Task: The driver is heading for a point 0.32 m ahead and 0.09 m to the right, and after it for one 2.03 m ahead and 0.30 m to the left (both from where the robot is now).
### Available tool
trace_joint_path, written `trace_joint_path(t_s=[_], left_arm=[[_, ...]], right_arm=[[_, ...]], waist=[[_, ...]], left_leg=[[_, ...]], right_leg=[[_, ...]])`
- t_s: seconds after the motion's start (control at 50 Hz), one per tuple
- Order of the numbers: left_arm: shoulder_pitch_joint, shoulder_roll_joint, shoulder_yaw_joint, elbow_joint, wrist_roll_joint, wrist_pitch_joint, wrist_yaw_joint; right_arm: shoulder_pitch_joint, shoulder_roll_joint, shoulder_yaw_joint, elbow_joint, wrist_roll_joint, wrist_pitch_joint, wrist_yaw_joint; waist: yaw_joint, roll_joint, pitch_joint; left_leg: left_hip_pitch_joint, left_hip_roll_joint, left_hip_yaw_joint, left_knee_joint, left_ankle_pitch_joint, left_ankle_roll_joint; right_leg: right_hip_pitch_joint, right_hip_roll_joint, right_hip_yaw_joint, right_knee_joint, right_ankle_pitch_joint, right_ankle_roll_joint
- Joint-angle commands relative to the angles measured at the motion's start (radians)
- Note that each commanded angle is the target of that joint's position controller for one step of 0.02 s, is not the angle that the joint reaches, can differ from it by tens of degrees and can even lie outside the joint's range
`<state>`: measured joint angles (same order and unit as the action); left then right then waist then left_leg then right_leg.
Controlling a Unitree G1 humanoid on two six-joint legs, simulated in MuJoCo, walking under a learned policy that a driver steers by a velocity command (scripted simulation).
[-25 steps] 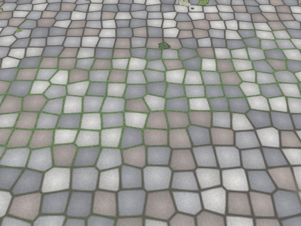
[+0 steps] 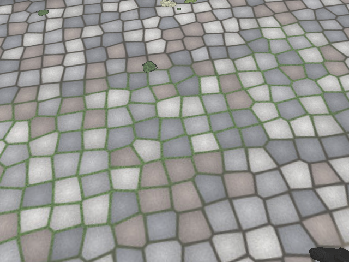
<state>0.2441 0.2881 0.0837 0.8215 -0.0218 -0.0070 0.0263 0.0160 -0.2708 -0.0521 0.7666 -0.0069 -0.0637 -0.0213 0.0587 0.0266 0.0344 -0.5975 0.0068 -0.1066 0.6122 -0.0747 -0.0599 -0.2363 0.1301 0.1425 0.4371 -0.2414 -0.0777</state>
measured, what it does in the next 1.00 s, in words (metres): walks ahead: left foot, then right foot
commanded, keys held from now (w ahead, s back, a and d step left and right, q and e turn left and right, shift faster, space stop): e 0.26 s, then w+e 0.28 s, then w+q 0.46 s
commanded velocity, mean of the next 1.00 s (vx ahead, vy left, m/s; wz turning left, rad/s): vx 0.29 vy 0.00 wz -0.28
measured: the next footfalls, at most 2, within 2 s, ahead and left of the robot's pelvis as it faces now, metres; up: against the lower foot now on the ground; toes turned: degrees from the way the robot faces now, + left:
left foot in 0.08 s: +0.19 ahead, +0.12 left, +0.00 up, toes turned -8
right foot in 0.50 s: +0.07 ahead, -0.12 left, +0.00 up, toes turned -20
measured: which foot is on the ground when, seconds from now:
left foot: up 0.00-0.06, down 0.08-0.48, up 0.50-0.96, down 0.98-1.00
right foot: down 0.00-0.08, up 0.10-0.48, down 0.50-1.00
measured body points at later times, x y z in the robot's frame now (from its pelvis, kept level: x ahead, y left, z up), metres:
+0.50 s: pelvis +0.08 -0.01 -0.01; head +0.09 -0.03 +0.44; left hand +0.28 +0.23 -0.10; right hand +0.12 -0.33 -0.12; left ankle +0.15 +0.13 -0.74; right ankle +0.03 -0.10 -0.74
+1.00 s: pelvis +0.30 -0.07 -0.03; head +0.34 -0.09 +0.42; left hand +0.37 +0.21 -0.15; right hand +0.46 -0.36 -0.12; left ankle +0.45 -0.02 -0.74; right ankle +0.04 -0.11 -0.72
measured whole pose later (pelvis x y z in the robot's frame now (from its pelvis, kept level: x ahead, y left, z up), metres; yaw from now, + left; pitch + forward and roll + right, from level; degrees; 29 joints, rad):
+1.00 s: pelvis +0.30 -0.07 -0.03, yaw -13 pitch +3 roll +1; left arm 0.42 0.28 0.06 0.81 0.00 -0.04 0.03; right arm 0.04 -0.28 -0.05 0.69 0.02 -0.07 0.08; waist 0.05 0.00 0.03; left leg -0.55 -0.06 0.08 0.57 -0.08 0.11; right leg 0.08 -0.05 -0.12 0.55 -0.48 0.00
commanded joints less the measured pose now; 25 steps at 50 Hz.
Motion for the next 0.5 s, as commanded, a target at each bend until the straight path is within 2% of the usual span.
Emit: trace_joint_path(t_s=[0.02, 0.04, 0.06, 0.08, 0.1, 0.12, 0.14, 0.16, 0.18, 0.2, 0.24, 0.26, 0.3, 0.34, 0.4, 0.44, 0.46, 0.48, 0.5], left_arm=[[-0.022, 0.139, 0.031, -0.077, 0.002, 0.006, 0.016], [-0.045, 0.135, 0.029, -0.091, 0.002, 0.008, 0.017], [-0.062, 0.12, 0.023, -0.107, 0.003, 0.008, 0.017], [-0.055, 0.068, 0.005, -0.134, 0.019, 0.003, 0.016], [0.097, 0.026, -0.004, -0.132, 0.015, -0.005, 0.015], [0.164, 0.125, 0.01, -0.116, 0.013, -0.007, 0.004], [0.109, 0.189, 0.032, -0.108, 0.0, 0.006, 0.003], [0.051, 0.191, 0.038, -0.109, -0.003, 0.025, 0.009], [0.023, 0.179, 0.039, -0.118, 0.0, 0.043, 0.015], [0.016, 0.154, 0.035, -0.128, -0.002, 0.056, 0.014], [0.017, 0.1, 0.022, -0.148, -0.005, 0.061, 0.01], [0.005, 0.087, 0.018, -0.161, -0.004, 0.059, 0.009], [-0.017, 0.078, 0.011, -0.181, 0.0, 0.054, 0.0], [-0.036, 0.081, 0.008, -0.198, 0.005, 0.046, -0.015], [-0.02, 0.106, 0.017, -0.191, 0.007, 0.037, -0.033], [0.04, 0.101, 0.022, -0.162, 0.006, 0.034, -0.042], [0.1, 0.097, 0.027, -0.127, 0.006, 0.033, -0.043], [0.187, 0.106, 0.036, -0.085, 0.001, 0.031, -0.039], [0.275, 0.169, 0.053, -0.069, 0.0, 0.024, -0.025]], right_arm=[[0.01, -0.116, -0.031, -0.065, 0.0, -0.015, 0.007], [0.04, -0.123, -0.035, -0.061, -0.001, -0.023, 0.008], [0.085, -0.136, -0.039, -0.053, -0.007, -0.032, 0.006], [0.145, -0.197, -0.052, -0.052, -0.027, -0.034, -0.004], [0.154, -0.229, -0.053, -0.063, -0.054, -0.016, -0.013], [0.186, -0.178, -0.05, -0.059, -0.022, 0.001, -0.012], [0.15, -0.127, -0.036, -0.082, -0.009, 0.009, -0.014], [0.118, -0.106, -0.029, -0.09, -0.012, 0.019, -0.015], [0.089, -0.103, -0.026, -0.096, -0.012, 0.03, -0.017], [0.066, -0.113, -0.026, -0.098, -0.016, 0.038, -0.019], [0.058, -0.126, -0.032, -0.094, -0.023, 0.047, -0.021], [0.064, -0.13, -0.035, -0.092, -0.022, 0.05, -0.023], [0.081, -0.148, -0.045, -0.09, -0.009, 0.05, -0.024], [0.077, -0.179, -0.057, -0.09, 0.006, 0.047, -0.02], [0.085, -0.206, -0.07, -0.084, 0.024, 0.038, -0.006], [0.075, -0.204, -0.071, -0.078, 0.04, 0.039, 0.002], [0.077, -0.184, -0.067, -0.072, 0.041, 0.041, 0.003], [0.077, -0.139, -0.056, -0.069, 0.032, 0.042, 0.006], [0.044, -0.053, -0.032, -0.091, 0.013, 0.039, 0.021]], waist=[[-0.043, -0.144, -0.132], [-0.066, -0.155, -0.13], [-0.094, -0.147, -0.144], [-0.097, -0.042, -0.228], [-0.025, 0.21, -0.297], [-0.027, 0.239, -0.366], [-0.051, 0.144, -0.295], [-0.057, 0.077, -0.227], [-0.055, 0.06, -0.179], [-0.043, 0.071, -0.142], [-0.04, 0.112, -0.116], [-0.047, 0.127, -0.123], [-0.064, 0.138, -0.159], [-0.069, 0.157, -0.165], [-0.059, 0.155, -0.144], [-0.022, 0.136, -0.127], [-0.001, 0.113, -0.12], [0.026, 0.043, -0.108], [0.051, -0.184, -0.072]], left_leg=[[0.138, -0.041, 0.006, -0.094, -0.025, 0.009], [0.184, -0.039, 0.01, -0.158, -0.002, 0.024], [0.288, -0.005, 0.01, -0.244, 0.124, 0.051], [0.496, 0.169, -0.113, -0.215, 0.394, 0.121], [0.728, 0.406, -0.382, -0.185, 0.75, 0.319], [0.74, 0.499, -0.517, -0.192, 0.652, 0.397], [0.681, 0.43, -0.412, -0.197, 0.51, 0.371], [0.6, 0.352, -0.287, -0.212, 0.386, 0.32], [0.52, 0.31, -0.223, -0.24, 0.273, 0.293], [0.439, 0.276, -0.162, -0.272, 0.216, 0.281], [0.375, 0.223, -0.056, -0.317, 0.163, 0.274], [0.386, 0.228, -0.033, -0.324, 0.169, 0.284], [0.4, 0.251, -0.02, -0.364, -0.04, 0.288], [0.368, 0.267, -0.012, -0.403, -0.208, 0.277], [0.33, 0.29, 0.011, -0.423, -0.344, 0.252], [0.29, 0.287, 0.047, -0.391, -0.436, 0.218], [0.243, 0.261, 0.085, -0.337, -0.48, 0.191], [0.161, 0.21, 0.155, -0.195, -0.519, 0.145], [-0.071, 0.105, 0.27, 0.192, -0.514, 0.061]], right_leg=[[0.072, -0.234, 0.243, 0.021, 0.434, -0.095], [0.076, -0.22, 0.266, 0.059, 0.398, -0.082], [0.049, -0.18, 0.26, 0.125, 0.338, -0.051], [-0.064, -0.112, 0.187, 0.316, 0.16, -0.003], [-0.305, 0.042, 0.054, 0.538, -0.44, 0.063], [-0.373, -0.033, 0.027, 0.72, -0.506, 0.1], [-0.411, -0.071, 0.016, 0.815, -0.423, 0.128], [-0.426, -0.098, -0.013, 0.847, -0.347, 0.147], [-0.424, -0.116, -0.022, 0.85, -0.292, 0.157], [-0.389, -0.126, -0.042, 0.832, -0.249, 0.16], [-0.335, -0.127, -0.098, 0.735, -0.194, 0.16], [-0.326, -0.134, -0.111, 0.683, -0.184, 0.161], [-0.292, -0.168, -0.129, 0.569, -0.151, 0.148], [-0.22, -0.18, -0.155, 0.454, -0.134, 0.12], [-0.115, -0.166, -0.202, 0.313, -0.122, 0.068], [-0.008, -0.149, -0.239, 0.165, -0.067, 0.027], [0.079, -0.122, -0.26, 0.103, -0.064, 0.006], [0.183, -0.116, -0.227, 0.035, -0.115, -0.024], [0.297, -0.325, 0.116, -0.112, -0.314, -0.113]])
Over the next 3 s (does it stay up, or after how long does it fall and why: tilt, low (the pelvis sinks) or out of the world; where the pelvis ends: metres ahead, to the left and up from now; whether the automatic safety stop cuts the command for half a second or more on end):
stays up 1.30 0.15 -0.01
